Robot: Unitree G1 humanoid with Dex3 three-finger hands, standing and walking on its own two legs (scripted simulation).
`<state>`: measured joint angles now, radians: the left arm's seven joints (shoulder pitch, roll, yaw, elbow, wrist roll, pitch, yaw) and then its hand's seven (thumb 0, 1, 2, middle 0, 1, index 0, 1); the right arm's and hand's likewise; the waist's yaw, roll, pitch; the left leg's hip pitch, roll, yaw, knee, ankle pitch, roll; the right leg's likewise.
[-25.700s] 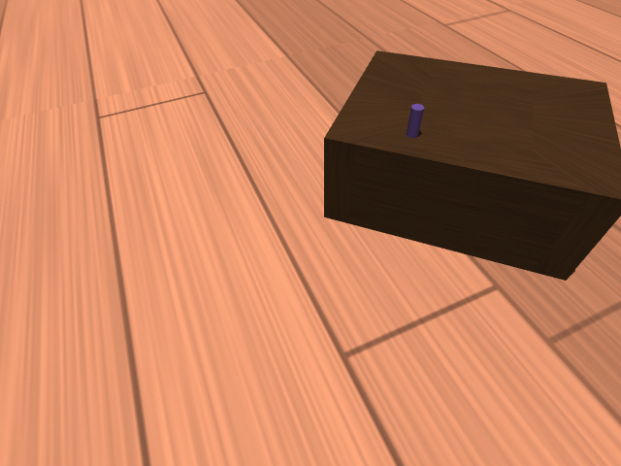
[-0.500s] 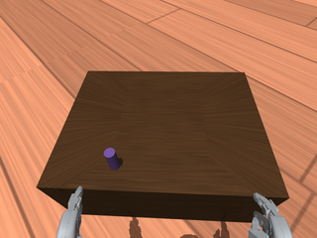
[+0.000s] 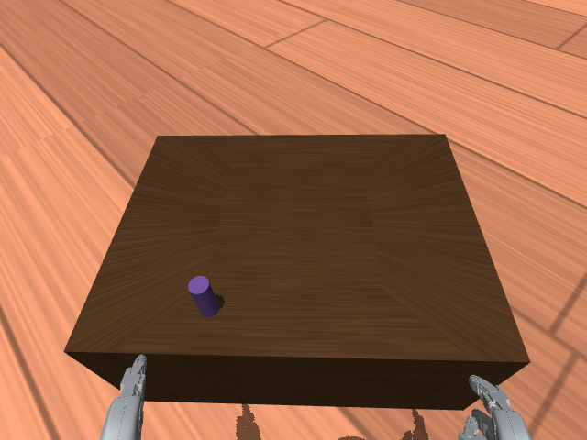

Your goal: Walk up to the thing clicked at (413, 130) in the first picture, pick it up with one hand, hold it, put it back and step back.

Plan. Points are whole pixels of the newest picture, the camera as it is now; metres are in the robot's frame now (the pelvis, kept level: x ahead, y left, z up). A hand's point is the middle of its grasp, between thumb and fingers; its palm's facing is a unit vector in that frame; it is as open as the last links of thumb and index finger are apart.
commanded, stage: home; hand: left
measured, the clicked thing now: (204, 297) +0.45 +0.23 -0.24
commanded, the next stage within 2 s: stand in 0.14 s
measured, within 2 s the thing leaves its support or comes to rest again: neither
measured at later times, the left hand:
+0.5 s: hand out of the picture +0.12 +0.22 -0.10, palm faces -0.03 -0.93 -0.37, open 14.1 cm
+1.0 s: hand out of the picture +0.04 +0.24 -0.10, palm faces +0.02 -0.93 -0.36, open 7.4 cm
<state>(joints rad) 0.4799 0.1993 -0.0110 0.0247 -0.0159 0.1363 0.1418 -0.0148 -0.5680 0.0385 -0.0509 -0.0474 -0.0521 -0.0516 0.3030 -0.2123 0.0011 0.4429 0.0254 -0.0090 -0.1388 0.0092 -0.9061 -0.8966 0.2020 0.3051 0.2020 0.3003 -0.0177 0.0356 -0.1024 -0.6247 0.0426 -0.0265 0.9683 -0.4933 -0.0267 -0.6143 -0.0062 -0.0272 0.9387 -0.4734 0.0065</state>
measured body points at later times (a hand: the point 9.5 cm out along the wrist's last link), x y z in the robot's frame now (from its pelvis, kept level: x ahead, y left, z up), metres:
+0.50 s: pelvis -0.01 +0.00 +0.01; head +0.01 -0.01 +0.46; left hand +0.12 +0.27 -0.07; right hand +0.13 -0.27 -0.10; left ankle +0.00 +0.13 -0.68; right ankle +0.00 -0.12 -0.68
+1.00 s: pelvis -0.01 +0.00 +0.05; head -0.01 -0.01 +0.50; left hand +0.04 +0.29 -0.08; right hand +0.06 -0.28 -0.09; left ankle +0.00 +0.13 -0.68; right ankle +0.00 -0.13 -0.68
